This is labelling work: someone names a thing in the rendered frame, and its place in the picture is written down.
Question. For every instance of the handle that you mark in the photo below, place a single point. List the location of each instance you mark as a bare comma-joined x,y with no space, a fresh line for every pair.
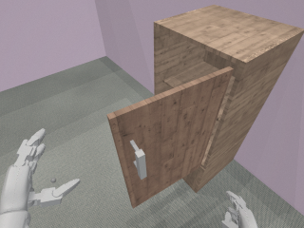
140,161

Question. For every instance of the robot left hand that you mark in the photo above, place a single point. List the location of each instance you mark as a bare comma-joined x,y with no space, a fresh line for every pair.
16,194

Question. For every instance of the robot left forearm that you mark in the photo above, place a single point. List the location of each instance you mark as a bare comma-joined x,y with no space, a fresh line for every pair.
15,219

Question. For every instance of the cupboard door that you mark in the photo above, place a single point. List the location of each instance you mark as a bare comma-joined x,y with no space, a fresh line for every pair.
172,129

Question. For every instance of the robot right hand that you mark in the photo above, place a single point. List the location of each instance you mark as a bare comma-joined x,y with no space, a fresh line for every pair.
242,216

